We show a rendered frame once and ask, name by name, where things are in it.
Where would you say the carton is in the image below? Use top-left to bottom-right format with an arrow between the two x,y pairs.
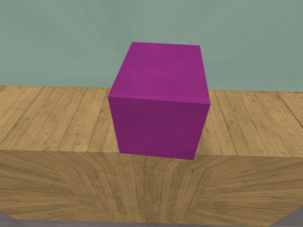
107,42 -> 211,160

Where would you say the pedestal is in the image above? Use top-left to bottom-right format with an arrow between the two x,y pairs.
0,85 -> 303,227

